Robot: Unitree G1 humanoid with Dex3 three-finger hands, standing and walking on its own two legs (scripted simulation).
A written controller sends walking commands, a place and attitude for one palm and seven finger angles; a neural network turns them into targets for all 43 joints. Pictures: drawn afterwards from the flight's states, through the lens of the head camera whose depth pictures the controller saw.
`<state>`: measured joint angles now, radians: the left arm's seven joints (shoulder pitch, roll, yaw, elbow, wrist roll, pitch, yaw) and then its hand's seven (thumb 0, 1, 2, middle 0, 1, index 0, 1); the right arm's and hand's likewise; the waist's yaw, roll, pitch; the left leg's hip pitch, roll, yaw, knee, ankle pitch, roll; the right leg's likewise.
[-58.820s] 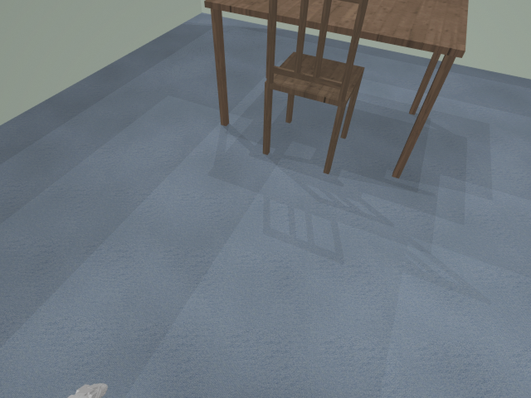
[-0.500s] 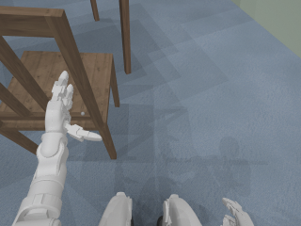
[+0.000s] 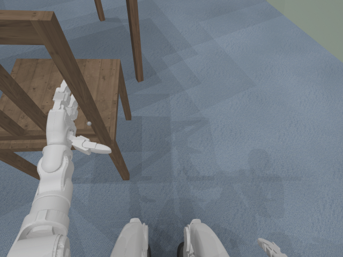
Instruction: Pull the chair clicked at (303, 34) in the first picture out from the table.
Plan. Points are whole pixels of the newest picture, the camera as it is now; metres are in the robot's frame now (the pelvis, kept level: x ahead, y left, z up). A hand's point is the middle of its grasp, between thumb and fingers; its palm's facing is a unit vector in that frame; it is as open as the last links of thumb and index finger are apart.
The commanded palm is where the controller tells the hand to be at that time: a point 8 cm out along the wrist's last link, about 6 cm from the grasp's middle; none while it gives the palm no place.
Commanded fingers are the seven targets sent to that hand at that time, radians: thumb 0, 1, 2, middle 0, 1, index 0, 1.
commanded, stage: push the fingers through the gap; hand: left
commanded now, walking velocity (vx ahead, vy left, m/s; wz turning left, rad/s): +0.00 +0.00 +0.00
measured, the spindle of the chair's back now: out of the picture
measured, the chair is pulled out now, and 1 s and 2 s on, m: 0.37 0.37 0.40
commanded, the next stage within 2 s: hook a spindle and tug to test in 0.18 s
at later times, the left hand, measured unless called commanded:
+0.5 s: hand (89, 121) +0.42 +0.19 +0.02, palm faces +0.07 -1.00 -0.03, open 16.4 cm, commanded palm +0.39 +0.23 +0.02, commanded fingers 0.00 -0.50 0.30 -0.27 -0.74 -0.27 -0.74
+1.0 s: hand (89, 117) +0.43 +0.19 +0.03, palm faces +0.08 -1.00 -0.02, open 8.8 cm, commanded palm +0.39 +0.23 +0.02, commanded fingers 0.00 0.73 0.83 -0.50 -1.45 -0.50 -1.45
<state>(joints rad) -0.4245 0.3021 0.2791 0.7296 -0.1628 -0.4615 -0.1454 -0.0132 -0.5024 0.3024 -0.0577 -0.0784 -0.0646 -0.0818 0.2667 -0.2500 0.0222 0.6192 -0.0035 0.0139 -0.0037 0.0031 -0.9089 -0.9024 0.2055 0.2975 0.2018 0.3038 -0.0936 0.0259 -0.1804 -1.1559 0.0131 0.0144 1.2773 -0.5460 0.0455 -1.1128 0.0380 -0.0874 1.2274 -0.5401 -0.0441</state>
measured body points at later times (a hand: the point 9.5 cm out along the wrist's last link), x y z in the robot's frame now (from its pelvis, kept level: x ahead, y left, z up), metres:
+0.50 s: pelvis +0.00 +0.00 +0.00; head +0.12 +0.03 +0.43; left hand +0.41 +0.24 +0.03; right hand +0.10 -0.25 -0.12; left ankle +0.03 +0.09 -0.62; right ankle +0.02 -0.10 -0.62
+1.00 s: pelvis +0.01 +0.01 +0.00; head +0.13 +0.03 +0.44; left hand +0.42 +0.24 +0.03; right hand +0.10 -0.25 -0.11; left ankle +0.03 +0.09 -0.62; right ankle +0.02 -0.10 -0.62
